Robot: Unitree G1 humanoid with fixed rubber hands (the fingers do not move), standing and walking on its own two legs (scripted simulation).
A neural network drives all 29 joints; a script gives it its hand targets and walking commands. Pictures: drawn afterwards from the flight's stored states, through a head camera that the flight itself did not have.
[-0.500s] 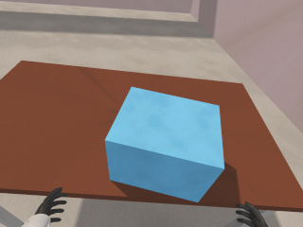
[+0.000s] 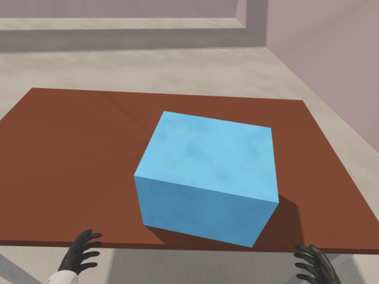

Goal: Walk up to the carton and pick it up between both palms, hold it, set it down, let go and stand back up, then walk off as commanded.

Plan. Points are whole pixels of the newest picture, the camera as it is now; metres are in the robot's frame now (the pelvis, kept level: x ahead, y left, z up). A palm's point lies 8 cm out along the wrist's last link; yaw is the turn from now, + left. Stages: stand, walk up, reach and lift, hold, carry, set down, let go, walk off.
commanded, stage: reach and lift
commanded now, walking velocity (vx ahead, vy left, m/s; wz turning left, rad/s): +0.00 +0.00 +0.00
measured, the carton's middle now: (206, 177) +0.40 -0.02 +0.00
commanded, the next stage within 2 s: none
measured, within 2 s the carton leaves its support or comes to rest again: neither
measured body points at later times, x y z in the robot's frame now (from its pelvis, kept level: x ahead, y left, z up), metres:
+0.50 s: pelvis +0.02 +0.00 +0.00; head +0.01 +0.00 +0.45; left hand +0.19 +0.25 +0.00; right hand +0.20 -0.24 +0.01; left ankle -0.01 +0.12 -0.75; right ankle +0.04 -0.14 -0.75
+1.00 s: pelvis +0.02 +0.01 +0.00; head +0.01 +0.01 +0.45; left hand +0.23 +0.24 +0.05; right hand +0.24 -0.24 +0.06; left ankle -0.01 +0.12 -0.75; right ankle +0.04 -0.14 -0.75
